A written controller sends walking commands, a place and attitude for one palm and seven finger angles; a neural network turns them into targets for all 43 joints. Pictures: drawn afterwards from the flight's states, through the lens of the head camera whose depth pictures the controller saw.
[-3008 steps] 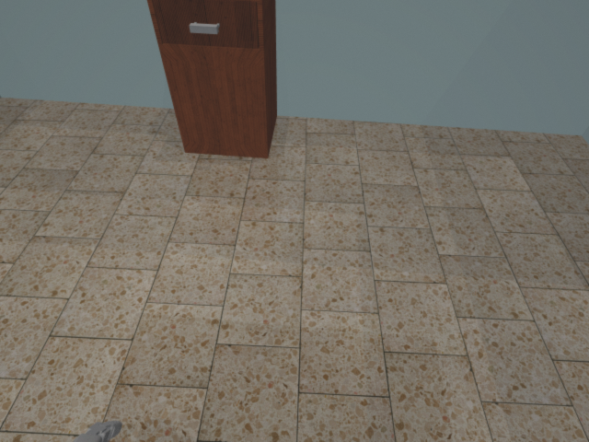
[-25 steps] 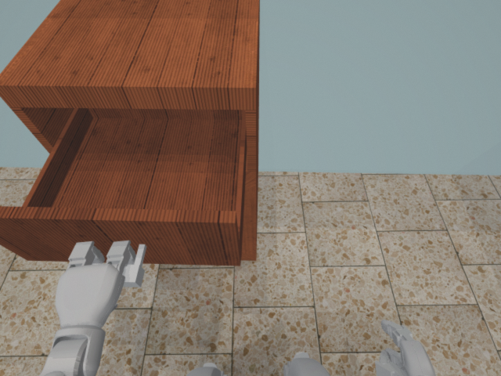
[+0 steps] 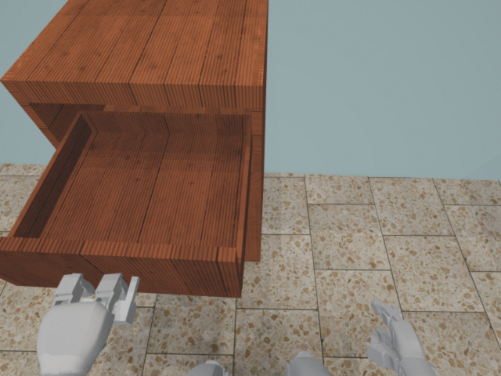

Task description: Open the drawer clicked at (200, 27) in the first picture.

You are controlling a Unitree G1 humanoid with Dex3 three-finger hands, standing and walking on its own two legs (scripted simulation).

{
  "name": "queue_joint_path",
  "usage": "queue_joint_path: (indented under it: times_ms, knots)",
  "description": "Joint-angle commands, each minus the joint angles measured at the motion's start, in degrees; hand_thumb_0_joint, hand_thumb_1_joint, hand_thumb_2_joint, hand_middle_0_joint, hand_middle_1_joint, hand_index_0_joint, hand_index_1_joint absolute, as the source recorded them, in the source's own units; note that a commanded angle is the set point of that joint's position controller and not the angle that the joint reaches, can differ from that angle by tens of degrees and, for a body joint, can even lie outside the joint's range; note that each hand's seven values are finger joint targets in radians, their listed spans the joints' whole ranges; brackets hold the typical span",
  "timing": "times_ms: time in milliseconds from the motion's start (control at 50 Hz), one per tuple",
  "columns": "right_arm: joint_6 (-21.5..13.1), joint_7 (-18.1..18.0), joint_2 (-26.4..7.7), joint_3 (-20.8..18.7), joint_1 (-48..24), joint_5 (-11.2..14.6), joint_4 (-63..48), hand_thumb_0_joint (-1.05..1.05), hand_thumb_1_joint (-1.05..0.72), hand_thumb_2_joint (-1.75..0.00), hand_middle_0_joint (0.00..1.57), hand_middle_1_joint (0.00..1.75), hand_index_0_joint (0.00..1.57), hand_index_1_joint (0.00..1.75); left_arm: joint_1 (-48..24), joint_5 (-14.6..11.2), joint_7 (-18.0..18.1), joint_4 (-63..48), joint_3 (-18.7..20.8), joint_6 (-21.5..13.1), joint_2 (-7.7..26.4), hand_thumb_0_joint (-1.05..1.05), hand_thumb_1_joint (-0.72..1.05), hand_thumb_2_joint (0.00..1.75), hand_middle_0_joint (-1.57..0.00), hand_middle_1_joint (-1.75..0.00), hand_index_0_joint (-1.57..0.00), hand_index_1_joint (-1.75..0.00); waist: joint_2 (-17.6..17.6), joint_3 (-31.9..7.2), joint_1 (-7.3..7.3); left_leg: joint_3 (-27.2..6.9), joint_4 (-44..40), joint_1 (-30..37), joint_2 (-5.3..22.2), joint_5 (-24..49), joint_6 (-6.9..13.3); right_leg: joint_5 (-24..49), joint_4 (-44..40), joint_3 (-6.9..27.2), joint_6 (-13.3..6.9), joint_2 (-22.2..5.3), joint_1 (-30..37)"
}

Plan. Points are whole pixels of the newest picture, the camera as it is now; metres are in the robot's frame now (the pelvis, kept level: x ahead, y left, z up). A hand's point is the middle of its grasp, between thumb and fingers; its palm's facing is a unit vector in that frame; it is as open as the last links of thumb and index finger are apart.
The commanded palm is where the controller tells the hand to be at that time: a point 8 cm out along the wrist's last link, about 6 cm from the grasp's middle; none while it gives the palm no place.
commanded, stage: pull the drawer open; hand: left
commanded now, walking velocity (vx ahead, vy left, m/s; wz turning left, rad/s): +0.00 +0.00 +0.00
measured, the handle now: (99, 295) +0.23 +0.26 -0.01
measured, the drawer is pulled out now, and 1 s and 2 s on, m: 0.30 0.30 0.30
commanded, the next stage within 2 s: open the thumb to release the handle in 0.18 s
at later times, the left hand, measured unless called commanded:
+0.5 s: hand (98, 332) +0.19 +0.25 -0.03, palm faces +0.04 -0.03 -1.00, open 6.7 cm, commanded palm +0.16 +0.26 +0.02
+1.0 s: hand (96, 337) +0.18 +0.25 -0.02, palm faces +0.02 -0.04 -1.00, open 13.6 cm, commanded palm +0.16 +0.25 +0.02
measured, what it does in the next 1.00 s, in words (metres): stands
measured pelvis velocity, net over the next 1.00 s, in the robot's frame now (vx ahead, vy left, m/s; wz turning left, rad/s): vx -0.03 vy -0.02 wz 0.04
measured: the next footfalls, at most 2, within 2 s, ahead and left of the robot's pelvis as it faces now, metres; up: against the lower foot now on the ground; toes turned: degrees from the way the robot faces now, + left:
none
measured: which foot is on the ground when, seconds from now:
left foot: down 0.00-1.00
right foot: down 0.00-1.00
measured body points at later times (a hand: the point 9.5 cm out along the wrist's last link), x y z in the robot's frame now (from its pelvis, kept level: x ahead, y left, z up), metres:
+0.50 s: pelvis -0.01 +0.00 -0.01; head +0.06 -0.02 +0.43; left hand +0.18 +0.25 +0.02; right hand +0.19 -0.24 -0.13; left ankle -0.04 +0.11 -0.66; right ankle +0.02 -0.11 -0.66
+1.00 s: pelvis -0.03 -0.02 +0.00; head +0.03 -0.04 +0.44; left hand +0.17 +0.25 +0.03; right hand +0.17 -0.25 -0.11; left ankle -0.04 +0.11 -0.66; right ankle +0.02 -0.11 -0.66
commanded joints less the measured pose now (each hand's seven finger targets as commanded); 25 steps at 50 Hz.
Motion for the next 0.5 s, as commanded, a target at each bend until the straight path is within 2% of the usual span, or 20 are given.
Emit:
queue_joint_path:
  times_ms: [0,40,100,140,180,200,240,260,280,300,320,340,380,420,480]
  knots:
    - [-2.65,-0.32,-6.8,-2.47,-4.41,0.0,-8.28,0.0,-0.9,-0.9,0.2,0.3,0.2,0.3,11.57,-2.71,3.08,-8.77,11.56,1.01,9.88,0.0,0.9,0.9,-0.4,-1.35,-0.4,-1.35,0.29,-13.12,4.47,-2.7,-6.18,5.5,-3.3,24.8,0.03,24.69,-6.67,1.04,-2.04,0.59,14.11]
    - [-2.47,-0.37,-6.9,-2.32,-4.73,-0.12,-8.2,0.0,-0.9,-0.9,0.2,0.3,0.2,0.3,11.33,-2.52,3.25,-9.59,12.11,0.64,10.63,0.0,0.9,0.9,-0.4,-1.35,-0.4,-1.35,1.14,-13.33,4.32,-2.62,-5.71,5.84,-3.44,25.02,0.02,24.77,-6.31,1.71,-2.15,0.62,13.06]
    - [-2.45,-0.12,-6.67,-2.48,-4.61,-0.12,-8.66,0.0,-0.9,-0.9,0.2,0.3,0.2,0.3,14.67,-2.75,2.92,-9.79,11.65,0.32,9.66,0.0,0.9,0.9,-0.4,-1.35,-0.4,-1.35,1.16,-12.35,4.73,-2.49,-5.71,5.17,-3.43,24.36,0.01,24.26,-6.46,1.43,-2.21,0.66,13.2]
    - [-2.16,-0.02,-6.56,-2.2,-5.0,-0.13,-9.07,0.0,-0.9,-0.9,0.2,0.3,0.2,0.3,16.74,-3.06,2.9,-10.32,12.54,0.28,10.37,0.0,0.9,0.9,-0.4,-1.35,-0.4,-1.35,1.59,-13.48,5.39,-2.49,-5.65,5.24,-3.54,25.46,-0.07,24.69,-5.87,1.6,-2.29,0.7,13.74]
    - [-2.13,0.02,-6.57,-2.32,-4.99,-0.19,-9.07,0.0,-0.9,-0.9,0.2,0.3,0.2,0.3,16.35,-2.97,2.93,-10.9,12.45,0.18,10.31,0.0,0.9,0.9,-0.4,-1.35,-0.4,-1.35,1.05,-13.26,5.13,-2.51,-5.44,4.59,-3.57,24.85,-0.01,24.98,-5.85,1.86,-2.3,0.77,13.65]
    - [-2.14,0.12,-6.47,-2.46,-4.81,-0.14,-9.25,0.0,-0.9,-0.9,0.2,0.3,0.2,0.3,17.41,-2.96,2.98,-11.14,12.87,0.16,10.35,0.0,0.9,0.9,-0.4,-1.35,-0.4,-1.35,1.38,-13.65,5.45,-2.59,-5.53,4.71,-3.37,25.52,-0.07,24.86,-5.58,1.42,-2.31,0.72,13.86]
    - [-2.1,0.18,-6.56,-2.28,-4.95,-0.33,-9.26,0.0,-0.9,-0.9,0.2,0.3,0.2,0.3,17.6,-3.0,2.98,-11.82,12.28,0.14,9.97,0.0,0.9,0.9,-0.4,-1.35,-0.4,-1.35,2.03,-14.0,5.15,-2.6,-5.12,5.27,-3.3,27.04,-0.08,26.22,-5.25,1.89,-2.31,0.7,13.31]
    - [-2.12,-0.11,-7.74,-2.54,-4.82,-0.64,-6.93,0.0,-0.9,-0.9,0.2,0.3,0.2,0.3,-5.05,-1.73,3.39,-12.22,7.14,0.35,8.3,0.0,0.9,0.9,-0.4,-1.35,-0.4,-1.35,1.65,-11.76,-1.15,-3.65,-2.82,4.41,-2.75,23.15,0.06,23.41,-5.17,1.71,-1.77,0.26,6.37]
    - [-2.69,-0.64,-7.27,-3.08,-3.83,-0.97,-7.04,0.0,-0.9,-0.9,0.2,0.3,0.2,0.3,-3.98,-1.21,4.29,-10.6,11.2,-0.31,10.12,0.0,0.83,0.87,-0.4,-1.34,-0.4,-1.34,1.71,-12.83,1.31,-3.45,-3.13,3.61,-2.75,21.66,0.07,20.21,-4.63,0.77,-1.67,0.3,7.12]
    - [-2.99,-0.8,-7.18,-2.99,-3.62,-0.99,-6.81,0.0,-0.9,-0.9,0.2,0.3,0.2,0.3,0.15,-1.2,4.23,-7.14,10.98,-0.09,9.31,0.0,0.76,0.84,-0.39,-1.34,-0.39,-1.34,1.4,-12.14,1.64,-3.21,-2.97,3.15,-2.92,20.99,0.14,20.21,-4.94,0.23,-1.79,0.33,7.81]
    - [-2.94,-0.94,-7.44,-2.99,-4.08,-0.88,-6.81,0.0,-0.9,-0.9,0.2,0.3,0.2,0.3,0.69,-1.74,4.37,-7.29,12.4,0.16,10.59,0.0,0.69,0.81,-0.38,-1.33,-0.38,-1.33,0.24,-13.57,2.14,-3.37,-3.24,3.39,-2.86,21.5,0.22,21.21,-5.16,0.76,-1.93,0.47,8.88]
    - [-2.85,-1.06,-7.32,-2.89,-3.92,-0.88,-7.01,0.0,-0.9,-0.9,0.2,0.3,0.2,0.3,1.18,-1.29,4.69,-6.81,11.67,0.4,10.03,0.0,0.62,0.78,-0.38,-1.32,-0.38,-1.32,0.17,-14.4,2.26,-3.06,-3.28,3.71,-3.19,21.18,0.11,20.26,-5.02,1.24,-1.83,0.49,8.65]
    - [-2.75,-1.23,-7.52,-3.19,-3.67,-0.54,-6.84,0.0,-0.9,-0.9,0.2,0.3,0.2,0.3,-2.89,-1.22,4.72,-7.79,9.76,1.4,9.24,0.0,0.48,0.72,-0.37,-1.3,-0.37,-1.3,0.74,-15.2,1.55,-3.08,-3.74,4.75,-3.22,20.54,0.01,19.03,-5.63,0.87,-1.77,0.43,8.31]
    - [-2.7,-1.52,-7.85,-3.25,-3.38,-0.25,-6.71,0.0,-0.9,-0.9,0.2,0.3,0.2,0.3,-4.17,-1.6,4.46,-7.67,9.53,2.79,9.69,0.0,0.34,0.66,-0.36,-1.29,-0.36,-1.29,0.95,-16.21,1.49,-3.23,-4.37,5.42,-3.01,20.38,0.04,18.36,-6.03,-0.33,-1.65,0.25,9.46]
    - [-2.49,-2.17,-7.63,-2.82,-3.96,0.24,-6.32,0.0,-0.9,-0.9,0.2,0.3,0.2,0.3,-5.86,-1.81,3.74,-5.67,8.23,4.59,9.53,0.0,0.13,0.57,-0.35,-1.27,-0.35,-1.27,-1.77,-14.5,1.33,-2.86,-5.44,4.44,-3.14,17.84,0.26,16.62,-7.96,0.21,-1.23,0.14,10.73]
